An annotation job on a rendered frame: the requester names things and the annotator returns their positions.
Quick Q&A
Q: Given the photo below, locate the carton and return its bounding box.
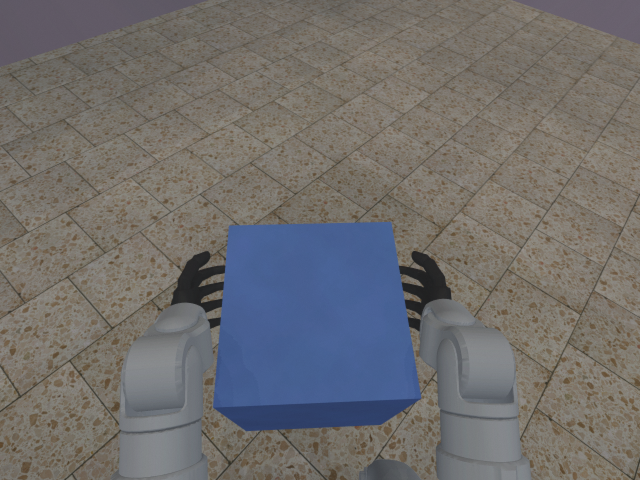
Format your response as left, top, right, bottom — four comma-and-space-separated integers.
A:
213, 222, 422, 431

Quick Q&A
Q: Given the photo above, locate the left robot hand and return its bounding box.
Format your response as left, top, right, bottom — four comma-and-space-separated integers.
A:
171, 251, 225, 329

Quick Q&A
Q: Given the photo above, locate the robot right forearm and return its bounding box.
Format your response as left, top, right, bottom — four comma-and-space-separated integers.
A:
419, 299, 532, 480

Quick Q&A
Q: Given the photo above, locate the robot right thigh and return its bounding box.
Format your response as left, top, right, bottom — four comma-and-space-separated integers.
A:
359, 459, 421, 480

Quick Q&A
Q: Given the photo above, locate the robot left forearm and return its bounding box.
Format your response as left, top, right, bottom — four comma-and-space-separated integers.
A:
110, 303, 214, 480

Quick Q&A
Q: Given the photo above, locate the right robot hand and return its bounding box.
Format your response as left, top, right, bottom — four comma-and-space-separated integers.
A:
399, 251, 452, 331

